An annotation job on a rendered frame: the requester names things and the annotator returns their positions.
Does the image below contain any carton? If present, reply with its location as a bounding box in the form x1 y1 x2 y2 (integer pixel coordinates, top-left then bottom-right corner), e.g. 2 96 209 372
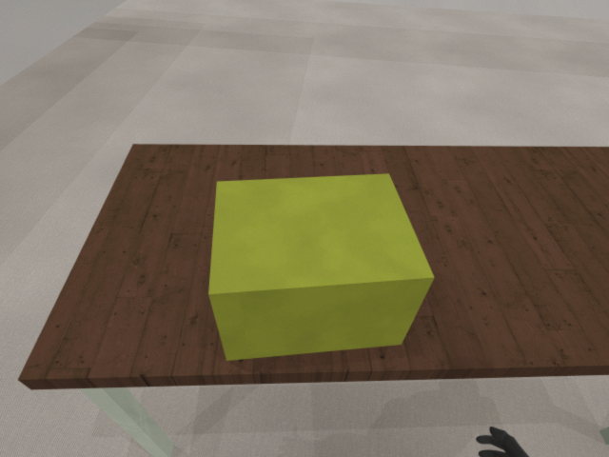
208 173 435 361

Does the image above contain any robot right hand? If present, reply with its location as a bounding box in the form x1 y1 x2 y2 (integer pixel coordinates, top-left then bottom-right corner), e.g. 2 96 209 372
476 427 529 457

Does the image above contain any table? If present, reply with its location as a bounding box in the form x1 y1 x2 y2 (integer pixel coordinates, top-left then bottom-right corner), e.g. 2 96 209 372
18 144 609 457

